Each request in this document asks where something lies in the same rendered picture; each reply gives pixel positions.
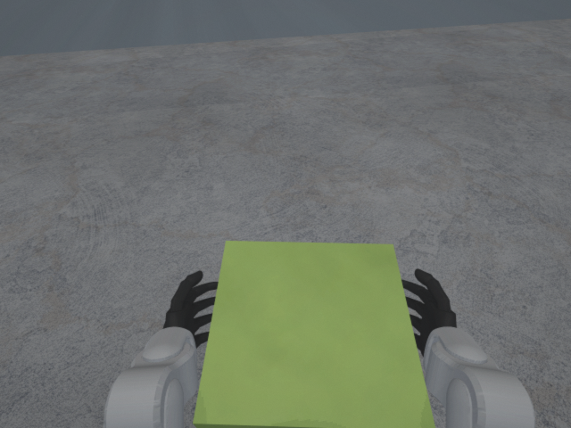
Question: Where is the robot right hand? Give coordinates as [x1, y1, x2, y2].
[401, 268, 457, 357]

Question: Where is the carton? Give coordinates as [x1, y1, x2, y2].
[193, 241, 435, 428]

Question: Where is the robot left forearm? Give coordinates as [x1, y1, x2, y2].
[103, 326, 199, 428]

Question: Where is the robot right forearm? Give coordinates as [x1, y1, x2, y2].
[423, 326, 535, 428]

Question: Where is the robot left hand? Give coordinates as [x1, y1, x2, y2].
[163, 271, 218, 348]

